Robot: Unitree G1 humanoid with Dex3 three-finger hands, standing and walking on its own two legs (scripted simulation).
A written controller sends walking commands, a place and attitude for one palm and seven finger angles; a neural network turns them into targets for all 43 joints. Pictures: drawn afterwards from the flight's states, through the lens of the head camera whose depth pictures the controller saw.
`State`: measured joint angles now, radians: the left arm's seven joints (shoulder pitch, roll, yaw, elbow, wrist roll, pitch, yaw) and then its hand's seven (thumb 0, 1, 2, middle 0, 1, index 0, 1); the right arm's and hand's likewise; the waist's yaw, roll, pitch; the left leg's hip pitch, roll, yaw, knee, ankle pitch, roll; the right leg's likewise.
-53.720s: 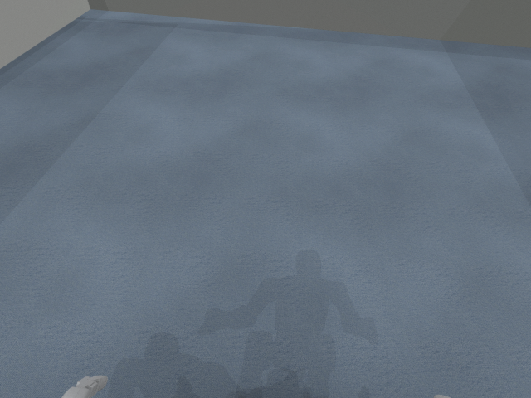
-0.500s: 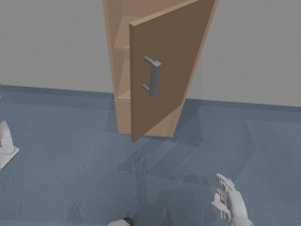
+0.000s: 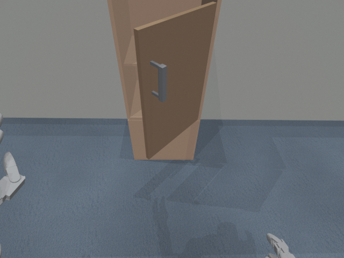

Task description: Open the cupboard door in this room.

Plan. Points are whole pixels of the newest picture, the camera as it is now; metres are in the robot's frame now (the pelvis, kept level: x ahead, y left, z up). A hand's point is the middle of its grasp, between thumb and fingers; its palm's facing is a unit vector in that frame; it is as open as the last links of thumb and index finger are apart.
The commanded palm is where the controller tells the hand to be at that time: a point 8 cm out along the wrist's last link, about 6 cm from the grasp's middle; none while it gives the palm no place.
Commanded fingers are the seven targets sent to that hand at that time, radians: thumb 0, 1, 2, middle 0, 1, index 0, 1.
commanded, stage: stop stepping back and stand still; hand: left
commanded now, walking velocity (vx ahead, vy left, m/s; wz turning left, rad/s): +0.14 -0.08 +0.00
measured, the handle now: (158, 81) +0.63 +0.06 +0.09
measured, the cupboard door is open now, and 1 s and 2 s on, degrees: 47 47 47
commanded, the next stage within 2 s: let the arm hang, fingers relaxed in 0.34 s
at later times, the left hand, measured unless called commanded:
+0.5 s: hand (52, 190) +0.22 +0.24 +0.11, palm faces +0.28 -0.82 -0.50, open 7.4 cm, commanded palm none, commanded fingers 0.00 0.90 0.90 -0.20 -0.30 -0.20 -0.30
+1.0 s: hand out of the picture -0.04 +0.21 -0.15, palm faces +0.05 -0.97 -0.25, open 7.2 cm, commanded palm none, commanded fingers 0.00 0.90 0.90 -0.20 -0.30 -0.20 -0.30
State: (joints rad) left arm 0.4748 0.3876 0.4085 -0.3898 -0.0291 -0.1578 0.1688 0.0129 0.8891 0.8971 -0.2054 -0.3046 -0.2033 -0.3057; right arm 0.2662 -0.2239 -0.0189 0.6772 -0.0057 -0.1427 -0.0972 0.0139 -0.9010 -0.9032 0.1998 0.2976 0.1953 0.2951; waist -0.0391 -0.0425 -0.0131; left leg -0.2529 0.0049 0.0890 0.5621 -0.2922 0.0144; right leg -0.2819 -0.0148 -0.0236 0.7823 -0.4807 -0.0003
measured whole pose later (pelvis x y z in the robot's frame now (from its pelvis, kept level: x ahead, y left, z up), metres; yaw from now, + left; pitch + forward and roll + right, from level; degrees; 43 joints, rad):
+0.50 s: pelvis +0.01 -0.01 +0.00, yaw +2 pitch +1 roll +0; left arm 0.41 0.37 0.25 -0.20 0.02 -0.18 0.08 0.01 0.89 0.90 -0.20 -0.30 -0.20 -0.31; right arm 0.20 -0.31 -0.04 0.70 0.00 -0.13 -0.02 0.01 -0.90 -0.90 0.20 0.30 0.20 0.30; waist 0.00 0.04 0.02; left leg -0.31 0.03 0.02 0.57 -0.17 0.01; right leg -0.27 0.00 -0.12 0.54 -0.29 -0.06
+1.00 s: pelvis -0.01 +0.02 +0.01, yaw +2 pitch -2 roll +0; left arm 0.31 0.20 0.01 1.10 0.01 0.03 0.02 0.00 0.93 0.90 -0.20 -0.30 -0.20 -0.30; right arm 0.25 -0.19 0.00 1.06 -0.02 0.03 -0.02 0.00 -0.92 -0.90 0.20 0.30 0.20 0.30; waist 0.01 0.03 0.07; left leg -0.21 0.00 0.03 0.44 -0.20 0.02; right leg -0.19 -0.02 -0.12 0.42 -0.21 -0.02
